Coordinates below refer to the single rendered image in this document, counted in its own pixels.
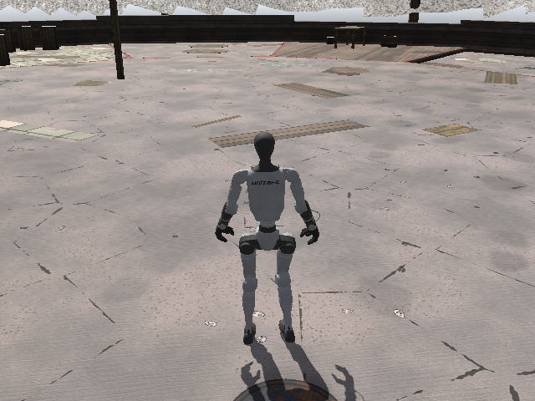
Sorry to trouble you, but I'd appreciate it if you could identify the left robot hand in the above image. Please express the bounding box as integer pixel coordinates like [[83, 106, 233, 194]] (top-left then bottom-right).
[[215, 226, 234, 242]]

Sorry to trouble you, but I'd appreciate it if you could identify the robot left forearm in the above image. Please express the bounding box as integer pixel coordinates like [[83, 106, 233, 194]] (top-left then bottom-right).
[[217, 202, 233, 230]]

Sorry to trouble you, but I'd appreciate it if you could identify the left robot shin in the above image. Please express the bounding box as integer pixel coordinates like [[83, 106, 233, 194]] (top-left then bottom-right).
[[242, 277, 255, 333]]

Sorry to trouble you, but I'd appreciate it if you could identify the robot left upper arm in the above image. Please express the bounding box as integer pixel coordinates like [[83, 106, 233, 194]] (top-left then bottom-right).
[[225, 169, 248, 215]]

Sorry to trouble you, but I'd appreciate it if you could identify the robot right upper arm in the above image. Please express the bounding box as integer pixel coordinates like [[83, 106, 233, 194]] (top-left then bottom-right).
[[283, 168, 308, 213]]

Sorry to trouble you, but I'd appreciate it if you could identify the robot right foot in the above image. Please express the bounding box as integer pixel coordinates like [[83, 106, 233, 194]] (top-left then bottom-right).
[[278, 319, 295, 343]]

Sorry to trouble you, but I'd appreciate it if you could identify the robot right forearm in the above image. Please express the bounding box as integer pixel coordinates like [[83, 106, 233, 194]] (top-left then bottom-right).
[[299, 200, 317, 231]]

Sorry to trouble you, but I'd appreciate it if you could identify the right robot hand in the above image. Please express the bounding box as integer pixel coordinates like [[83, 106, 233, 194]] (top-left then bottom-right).
[[300, 227, 319, 245]]

